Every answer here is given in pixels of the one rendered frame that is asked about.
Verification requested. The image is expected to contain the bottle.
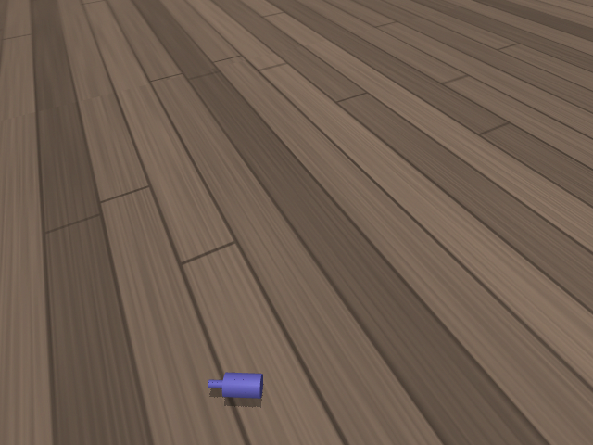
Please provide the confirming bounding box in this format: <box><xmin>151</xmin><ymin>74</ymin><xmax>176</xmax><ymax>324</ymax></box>
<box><xmin>208</xmin><ymin>373</ymin><xmax>263</xmax><ymax>399</ymax></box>

